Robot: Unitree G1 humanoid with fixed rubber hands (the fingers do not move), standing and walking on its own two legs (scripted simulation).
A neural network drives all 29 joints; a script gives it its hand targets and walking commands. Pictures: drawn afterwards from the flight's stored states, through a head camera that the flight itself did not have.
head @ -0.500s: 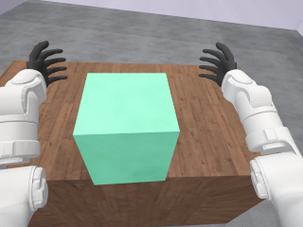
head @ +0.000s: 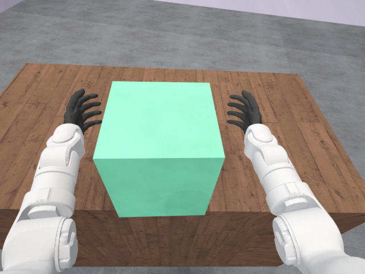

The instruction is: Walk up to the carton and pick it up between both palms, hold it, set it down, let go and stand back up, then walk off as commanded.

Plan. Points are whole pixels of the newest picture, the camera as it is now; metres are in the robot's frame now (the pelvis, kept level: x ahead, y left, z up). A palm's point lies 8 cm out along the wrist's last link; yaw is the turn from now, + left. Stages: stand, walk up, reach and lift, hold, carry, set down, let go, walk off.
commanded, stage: reach and lift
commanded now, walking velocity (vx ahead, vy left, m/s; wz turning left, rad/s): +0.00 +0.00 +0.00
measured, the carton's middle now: (162, 153) +0.37 +0.07 +0.05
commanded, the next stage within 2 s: none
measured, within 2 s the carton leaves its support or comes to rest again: leaves its support in 1.60 s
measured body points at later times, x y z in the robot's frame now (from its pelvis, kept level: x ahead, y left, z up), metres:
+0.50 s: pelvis +0.00 +0.00 +0.00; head +0.02 +0.01 +0.45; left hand +0.41 +0.22 +0.10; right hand +0.43 -0.12 +0.10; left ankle +0.01 +0.12 -0.75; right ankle -0.01 -0.13 -0.75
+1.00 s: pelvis +0.00 +0.00 +0.00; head +0.02 +0.03 +0.45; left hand +0.41 +0.22 +0.10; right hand +0.43 -0.09 +0.10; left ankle +0.01 +0.12 -0.75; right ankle -0.01 -0.13 -0.75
